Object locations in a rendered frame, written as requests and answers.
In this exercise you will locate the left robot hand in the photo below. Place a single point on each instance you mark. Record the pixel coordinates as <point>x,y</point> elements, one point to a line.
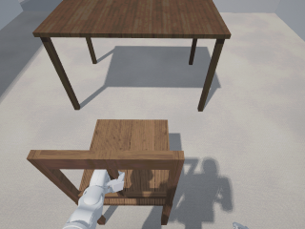
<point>101,178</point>

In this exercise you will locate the left robot forearm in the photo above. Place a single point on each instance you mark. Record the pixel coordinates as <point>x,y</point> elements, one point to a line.
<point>89,210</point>

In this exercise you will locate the chair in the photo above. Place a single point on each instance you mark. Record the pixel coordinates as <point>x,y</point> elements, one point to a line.
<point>140,148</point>

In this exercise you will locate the table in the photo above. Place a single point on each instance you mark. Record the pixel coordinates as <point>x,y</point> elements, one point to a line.
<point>168,19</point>

